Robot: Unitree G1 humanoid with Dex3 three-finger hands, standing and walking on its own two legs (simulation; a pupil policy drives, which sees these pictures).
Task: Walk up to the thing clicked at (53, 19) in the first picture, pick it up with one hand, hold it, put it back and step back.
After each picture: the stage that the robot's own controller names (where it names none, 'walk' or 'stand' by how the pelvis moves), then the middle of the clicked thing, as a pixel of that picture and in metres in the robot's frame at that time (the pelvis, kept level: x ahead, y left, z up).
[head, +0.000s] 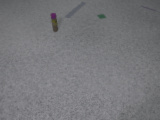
stand; (54, 22) +1.71 +0.36 -0.65
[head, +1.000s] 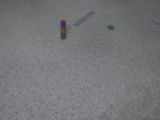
walk; (63, 30) +1.60 +0.18 -0.64
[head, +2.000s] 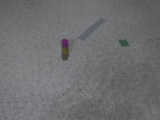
walk; (64, 50) +1.08 +0.15 -0.65
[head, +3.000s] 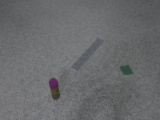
walk; (54, 89) +0.65 +0.21 -0.64
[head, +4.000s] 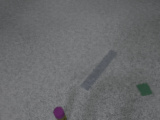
walk; (61, 117) +0.42 +0.21 -0.63
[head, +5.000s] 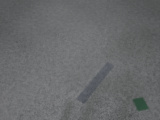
stand; out of the picture +0.36 +0.19 -0.65
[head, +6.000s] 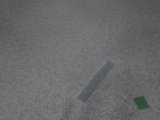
stand; out of the picture +0.35 +0.19 -0.66
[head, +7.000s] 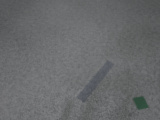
stand; out of the picture +0.35 +0.19 -0.66
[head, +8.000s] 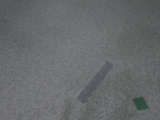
stand; out of the picture +0.34 +0.19 -0.66
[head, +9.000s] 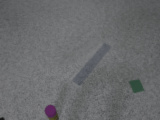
go down; (52, 114) +0.37 +0.19 -0.63
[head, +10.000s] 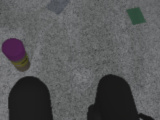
go down; (18, 57) +0.42 +0.24 -0.24
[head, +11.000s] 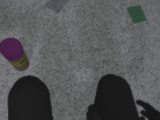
close in; (17, 57) +0.42 +0.24 -0.23
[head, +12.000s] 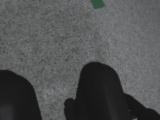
close in; out of the picture +0.39 +0.28 -0.15
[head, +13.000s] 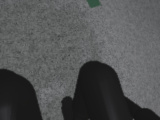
lift; out of the picture +0.39 +0.28 -0.15
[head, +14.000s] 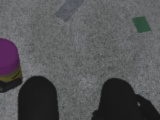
lift; (7, 69) +0.32 +0.26 -0.02
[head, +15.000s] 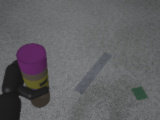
hold; (37, 80) +0.32 +0.15 +0.08
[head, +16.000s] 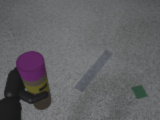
hold; (37, 85) +0.31 +0.16 +0.04
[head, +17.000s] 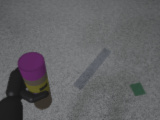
crouch; (38, 85) +0.32 +0.16 +0.03
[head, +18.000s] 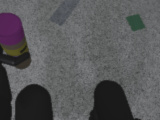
crouch; (16, 47) +0.44 +0.20 -0.05
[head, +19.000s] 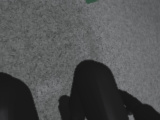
lower; out of the picture +0.40 +0.29 -0.16
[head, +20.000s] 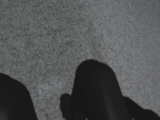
lower; out of the picture +0.41 +0.29 -0.16
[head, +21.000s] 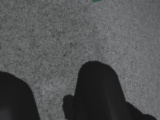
lower; out of the picture +0.39 +0.29 -0.16
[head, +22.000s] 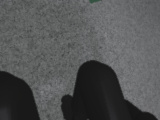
lower; out of the picture +0.39 +0.29 -0.16
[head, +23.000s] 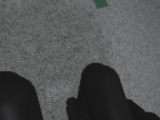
loosen; out of the picture +0.38 +0.26 -0.14
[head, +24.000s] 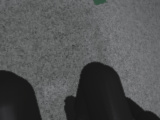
withdraw; out of the picture +0.39 +0.27 -0.16
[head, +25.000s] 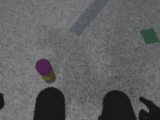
walk; (47, 72) +0.43 +0.20 -0.36
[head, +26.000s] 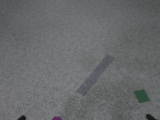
stand; out of the picture +0.36 +0.16 -0.59
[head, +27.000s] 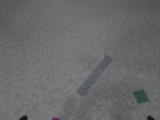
stand; out of the picture +0.36 +0.17 -0.60
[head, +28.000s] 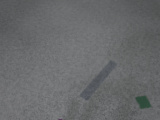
stand; out of the picture +0.37 +0.16 -0.64
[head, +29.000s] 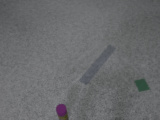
walk; (62, 114) +0.40 +0.14 -0.63
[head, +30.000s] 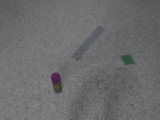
walk; (57, 83) +0.61 +0.18 -0.64
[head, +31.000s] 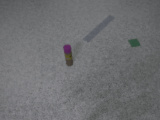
stand; (68, 56) +0.94 +0.18 -0.63
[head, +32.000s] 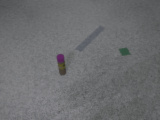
stand; (61, 65) +0.94 +0.21 -0.65
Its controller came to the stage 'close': yes
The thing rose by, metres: 0.68
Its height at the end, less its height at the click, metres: +0.00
